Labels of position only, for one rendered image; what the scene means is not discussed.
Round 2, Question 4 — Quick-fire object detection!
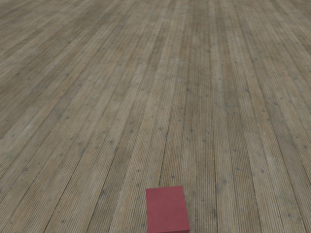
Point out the carton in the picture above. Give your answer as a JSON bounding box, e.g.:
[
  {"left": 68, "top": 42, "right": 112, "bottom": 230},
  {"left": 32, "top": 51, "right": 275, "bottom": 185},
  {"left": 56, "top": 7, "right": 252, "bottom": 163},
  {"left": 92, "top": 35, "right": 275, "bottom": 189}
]
[{"left": 146, "top": 185, "right": 190, "bottom": 233}]

